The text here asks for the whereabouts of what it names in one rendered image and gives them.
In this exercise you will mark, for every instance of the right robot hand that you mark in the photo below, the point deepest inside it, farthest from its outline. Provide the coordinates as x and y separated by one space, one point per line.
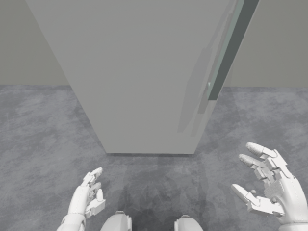
291 205

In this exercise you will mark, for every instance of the left robot hand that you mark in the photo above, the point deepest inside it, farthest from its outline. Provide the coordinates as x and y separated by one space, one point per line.
82 201

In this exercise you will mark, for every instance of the left robot forearm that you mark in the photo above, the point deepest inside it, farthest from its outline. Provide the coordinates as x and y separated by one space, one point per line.
73 222

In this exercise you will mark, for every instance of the robot right thigh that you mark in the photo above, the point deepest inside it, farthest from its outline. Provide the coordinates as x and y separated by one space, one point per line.
187 224

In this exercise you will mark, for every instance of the robot left thigh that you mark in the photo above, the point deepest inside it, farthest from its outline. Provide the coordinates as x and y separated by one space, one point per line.
118 222

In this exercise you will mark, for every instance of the fridge door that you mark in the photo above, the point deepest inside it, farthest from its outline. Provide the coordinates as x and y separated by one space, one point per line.
140 68

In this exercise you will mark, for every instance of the robot thigh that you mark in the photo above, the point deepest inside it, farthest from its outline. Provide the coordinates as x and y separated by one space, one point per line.
187 224
118 222

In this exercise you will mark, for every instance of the handle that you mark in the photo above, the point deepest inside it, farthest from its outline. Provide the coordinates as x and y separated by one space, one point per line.
239 23

